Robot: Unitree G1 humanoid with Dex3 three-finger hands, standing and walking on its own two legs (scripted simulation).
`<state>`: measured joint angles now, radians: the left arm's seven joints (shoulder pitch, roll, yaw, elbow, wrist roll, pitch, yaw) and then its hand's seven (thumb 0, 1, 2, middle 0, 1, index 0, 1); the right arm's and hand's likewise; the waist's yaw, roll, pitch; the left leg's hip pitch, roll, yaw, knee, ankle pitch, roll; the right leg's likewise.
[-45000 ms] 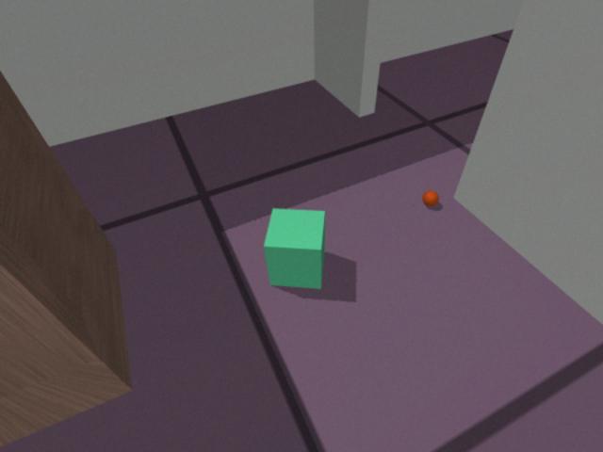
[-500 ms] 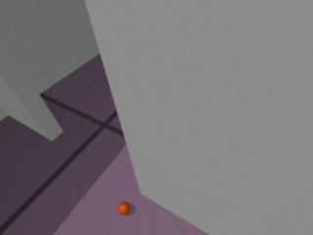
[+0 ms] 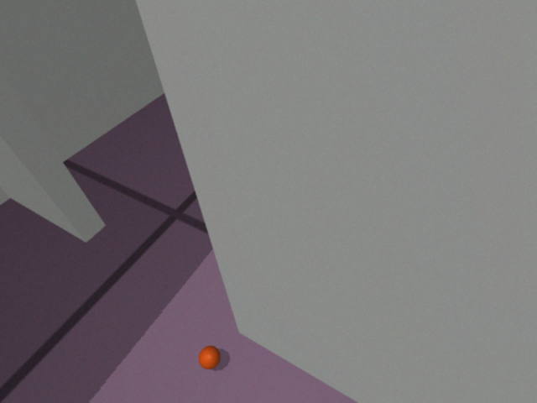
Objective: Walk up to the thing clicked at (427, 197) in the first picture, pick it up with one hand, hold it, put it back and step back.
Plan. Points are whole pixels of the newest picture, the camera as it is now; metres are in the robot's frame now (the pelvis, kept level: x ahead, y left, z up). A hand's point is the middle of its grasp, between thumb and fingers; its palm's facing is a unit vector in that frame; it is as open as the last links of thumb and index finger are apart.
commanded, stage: stand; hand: left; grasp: from above
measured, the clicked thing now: (209, 357) +0.42 +0.28 -0.74
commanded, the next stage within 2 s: step back in 0.06 s
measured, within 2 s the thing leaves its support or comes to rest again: neither
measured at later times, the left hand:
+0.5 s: hand out of the picture +0.08 +0.31 -0.18, palm faces -0.06 -0.92 -0.38, open 7.4 cm
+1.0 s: hand out of the picture -0.03 +0.29 -0.15, palm faces -0.04 -0.91 -0.41, open 7.4 cm
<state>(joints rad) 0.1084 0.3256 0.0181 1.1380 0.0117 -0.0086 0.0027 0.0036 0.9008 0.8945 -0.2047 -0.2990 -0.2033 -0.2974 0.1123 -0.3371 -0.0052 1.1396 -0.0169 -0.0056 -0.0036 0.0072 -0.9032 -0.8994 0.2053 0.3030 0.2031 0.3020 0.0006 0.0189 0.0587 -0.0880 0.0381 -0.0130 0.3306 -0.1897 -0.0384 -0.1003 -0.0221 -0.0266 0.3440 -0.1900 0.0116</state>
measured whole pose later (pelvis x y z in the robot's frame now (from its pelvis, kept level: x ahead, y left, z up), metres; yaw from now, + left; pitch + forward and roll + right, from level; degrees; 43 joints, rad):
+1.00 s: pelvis -0.18 +0.03 -0.02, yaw -2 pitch -2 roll +1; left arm 0.12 0.36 0.06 0.78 0.03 0.04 0.02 0.00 0.90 0.89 -0.21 -0.30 -0.21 -0.30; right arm 0.18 -0.41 -0.04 0.89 0.00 0.04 -0.02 0.01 -0.90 -0.90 0.21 0.30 0.20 0.30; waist 0.00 0.01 0.17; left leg -0.32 -0.06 -0.08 0.88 -0.50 -0.02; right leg -0.34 -0.01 0.01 0.62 -0.25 -0.01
